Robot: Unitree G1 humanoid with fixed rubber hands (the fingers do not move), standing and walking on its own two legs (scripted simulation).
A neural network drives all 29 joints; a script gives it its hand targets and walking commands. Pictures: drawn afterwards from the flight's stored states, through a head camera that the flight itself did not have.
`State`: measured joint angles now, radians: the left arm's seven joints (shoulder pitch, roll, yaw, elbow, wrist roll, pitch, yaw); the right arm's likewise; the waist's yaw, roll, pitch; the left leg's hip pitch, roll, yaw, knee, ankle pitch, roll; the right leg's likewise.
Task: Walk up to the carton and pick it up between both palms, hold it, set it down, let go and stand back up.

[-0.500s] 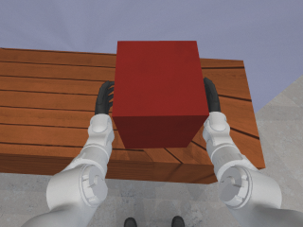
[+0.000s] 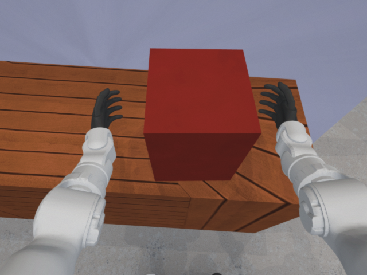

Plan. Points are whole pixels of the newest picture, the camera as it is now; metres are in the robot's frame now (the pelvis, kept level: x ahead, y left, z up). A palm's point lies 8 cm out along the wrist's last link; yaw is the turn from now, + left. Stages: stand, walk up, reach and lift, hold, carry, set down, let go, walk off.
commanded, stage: set down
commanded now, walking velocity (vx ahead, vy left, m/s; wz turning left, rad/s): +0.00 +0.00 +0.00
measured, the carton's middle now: (194, 122) +0.47 +0.01 -0.01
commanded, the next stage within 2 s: none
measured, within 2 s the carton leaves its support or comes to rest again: neither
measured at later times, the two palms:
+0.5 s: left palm (96, 105) +0.44 +0.21 +0.09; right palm (299, 104) +0.45 -0.19 +0.10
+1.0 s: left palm (89, 99) +0.44 +0.21 +0.12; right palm (310, 91) +0.45 -0.19 +0.13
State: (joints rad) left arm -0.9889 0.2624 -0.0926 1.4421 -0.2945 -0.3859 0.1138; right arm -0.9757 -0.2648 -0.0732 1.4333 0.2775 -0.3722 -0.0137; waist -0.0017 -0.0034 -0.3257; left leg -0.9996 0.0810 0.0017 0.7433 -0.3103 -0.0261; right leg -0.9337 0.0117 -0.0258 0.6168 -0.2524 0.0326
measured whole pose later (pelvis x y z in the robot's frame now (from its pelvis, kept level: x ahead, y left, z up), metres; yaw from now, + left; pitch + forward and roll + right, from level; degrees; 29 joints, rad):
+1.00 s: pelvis +0.00 -0.01 +0.03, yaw +2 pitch +18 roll -2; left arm -0.95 0.29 -0.03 1.19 -0.23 -0.06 0.03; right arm -0.95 -0.32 0.08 1.22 0.40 -0.11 -0.03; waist 0.00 0.00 -0.20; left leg -0.60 0.06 -0.01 0.50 -0.22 -0.03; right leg -0.55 0.01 -0.02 0.41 -0.18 0.02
